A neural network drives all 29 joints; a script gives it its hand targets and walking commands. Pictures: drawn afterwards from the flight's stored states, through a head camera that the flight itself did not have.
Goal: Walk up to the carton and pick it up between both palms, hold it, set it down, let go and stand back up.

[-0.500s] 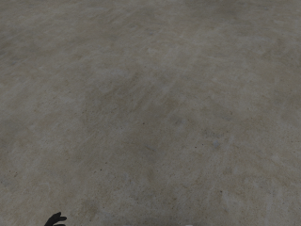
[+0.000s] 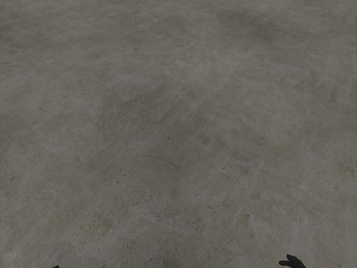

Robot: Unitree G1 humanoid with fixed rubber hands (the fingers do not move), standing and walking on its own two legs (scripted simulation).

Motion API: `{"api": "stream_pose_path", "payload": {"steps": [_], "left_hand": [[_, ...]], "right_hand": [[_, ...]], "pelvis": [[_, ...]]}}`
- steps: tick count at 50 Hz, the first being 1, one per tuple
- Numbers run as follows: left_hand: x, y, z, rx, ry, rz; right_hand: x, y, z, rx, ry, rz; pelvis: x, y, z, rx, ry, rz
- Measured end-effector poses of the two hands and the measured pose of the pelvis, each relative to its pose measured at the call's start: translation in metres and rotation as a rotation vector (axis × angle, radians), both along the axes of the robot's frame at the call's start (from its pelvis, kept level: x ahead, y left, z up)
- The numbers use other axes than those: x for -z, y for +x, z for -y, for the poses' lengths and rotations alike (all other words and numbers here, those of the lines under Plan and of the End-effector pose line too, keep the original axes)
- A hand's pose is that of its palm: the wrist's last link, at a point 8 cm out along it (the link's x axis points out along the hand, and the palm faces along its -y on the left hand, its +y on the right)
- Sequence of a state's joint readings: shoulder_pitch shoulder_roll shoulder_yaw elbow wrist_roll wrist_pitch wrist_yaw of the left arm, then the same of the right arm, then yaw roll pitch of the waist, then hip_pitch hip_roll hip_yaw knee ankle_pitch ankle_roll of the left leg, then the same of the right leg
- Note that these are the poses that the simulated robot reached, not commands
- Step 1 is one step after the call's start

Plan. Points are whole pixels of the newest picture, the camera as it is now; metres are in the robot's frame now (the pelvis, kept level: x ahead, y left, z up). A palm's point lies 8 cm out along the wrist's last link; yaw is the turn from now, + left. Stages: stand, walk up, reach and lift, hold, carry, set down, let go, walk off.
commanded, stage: walk up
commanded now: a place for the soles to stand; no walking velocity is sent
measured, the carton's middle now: out of the picture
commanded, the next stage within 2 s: none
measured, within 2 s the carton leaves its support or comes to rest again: neither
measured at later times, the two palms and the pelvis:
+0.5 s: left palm out of the picture -0.10 +0.35 -0.10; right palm out of the picture -0.08 -0.24 -0.13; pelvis -0.19 +0.05 -0.01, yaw +7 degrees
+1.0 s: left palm out of the picture -0.34 +0.38 -0.10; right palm out of the picture -0.17 -0.16 -0.12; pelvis -0.35 +0.08 -0.01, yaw +18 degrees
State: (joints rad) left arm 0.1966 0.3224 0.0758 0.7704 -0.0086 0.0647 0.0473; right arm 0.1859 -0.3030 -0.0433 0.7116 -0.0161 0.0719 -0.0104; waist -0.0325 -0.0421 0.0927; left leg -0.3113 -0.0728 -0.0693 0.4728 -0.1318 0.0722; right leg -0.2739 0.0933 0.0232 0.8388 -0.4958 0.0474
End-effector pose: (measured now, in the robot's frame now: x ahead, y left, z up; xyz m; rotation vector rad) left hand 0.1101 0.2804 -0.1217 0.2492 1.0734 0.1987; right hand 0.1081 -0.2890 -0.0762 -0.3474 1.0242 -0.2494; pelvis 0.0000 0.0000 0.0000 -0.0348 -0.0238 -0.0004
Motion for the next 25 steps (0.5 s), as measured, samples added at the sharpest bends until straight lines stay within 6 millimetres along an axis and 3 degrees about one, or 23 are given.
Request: {"api": "stream_pose_path", "payload": {"steps": [5, 8, 12, 19, 25], "left_hand": [[-0.009, -0.042, -0.002, -0.013, 0.034, 0.016], [-0.015, -0.083, -0.007, -0.034, 0.074, 0.004], [-0.028, -0.133, -0.021, -0.069, 0.127, -0.025], [-0.038, -0.169, -0.039, -0.073, 0.152, 0.026], [-0.024, -0.211, -0.068, -0.060, 0.133, 0.027]], "right_hand": [[0.026, -0.040, -0.010, -0.003, 0.067, -0.025], [0.041, -0.066, -0.015, -0.007, 0.109, -0.043], [0.046, -0.100, -0.018, -0.034, 0.114, -0.094], [0.053, -0.157, -0.013, -0.051, 0.088, -0.194], [0.051, -0.184, -0.046, -0.086, 0.080, -0.172]], "pelvis": [[0.006, -0.038, -0.004, -0.017, 0.019, -0.001], [0.009, -0.063, -0.004, -0.025, 0.018, 0.010], [0.003, -0.089, -0.008, -0.047, 0.043, 0.021], [0.003, -0.140, -0.025, -0.081, 0.060, 0.023], [0.011, -0.186, -0.050, -0.117, 0.052, 0.022]]}}
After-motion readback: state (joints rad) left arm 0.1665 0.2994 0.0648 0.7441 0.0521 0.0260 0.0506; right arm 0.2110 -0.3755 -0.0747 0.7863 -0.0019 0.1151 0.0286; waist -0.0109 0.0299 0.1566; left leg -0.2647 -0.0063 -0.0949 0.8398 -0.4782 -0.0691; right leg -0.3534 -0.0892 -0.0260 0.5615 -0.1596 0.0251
